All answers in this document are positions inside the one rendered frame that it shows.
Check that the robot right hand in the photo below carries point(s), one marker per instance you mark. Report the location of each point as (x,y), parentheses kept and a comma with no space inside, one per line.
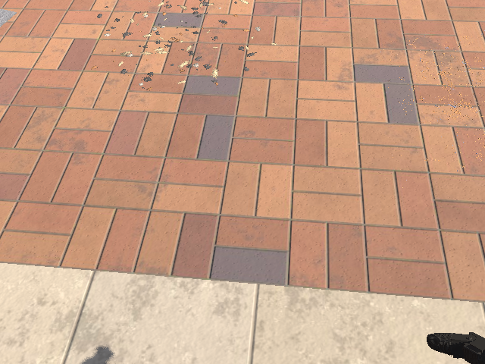
(470,347)

